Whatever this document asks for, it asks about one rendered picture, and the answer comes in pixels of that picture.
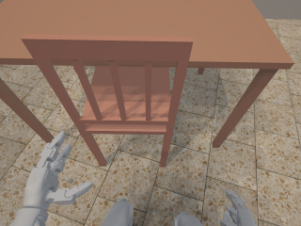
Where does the robot left thigh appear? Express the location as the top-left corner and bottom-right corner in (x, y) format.
(102, 201), (134, 226)

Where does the robot thigh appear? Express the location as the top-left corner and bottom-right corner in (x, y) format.
(102, 201), (134, 226)
(172, 214), (203, 226)

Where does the table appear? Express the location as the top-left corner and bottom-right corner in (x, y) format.
(0, 0), (294, 148)

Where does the chair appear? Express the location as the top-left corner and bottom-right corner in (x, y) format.
(21, 34), (193, 168)

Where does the robot right hand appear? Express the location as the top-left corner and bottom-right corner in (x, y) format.
(220, 189), (257, 226)

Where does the robot right thigh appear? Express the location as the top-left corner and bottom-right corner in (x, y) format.
(172, 214), (203, 226)

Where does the robot left hand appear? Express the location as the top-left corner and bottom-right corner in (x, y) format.
(23, 131), (94, 211)

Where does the robot left forearm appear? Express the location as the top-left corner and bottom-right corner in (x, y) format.
(9, 206), (49, 226)

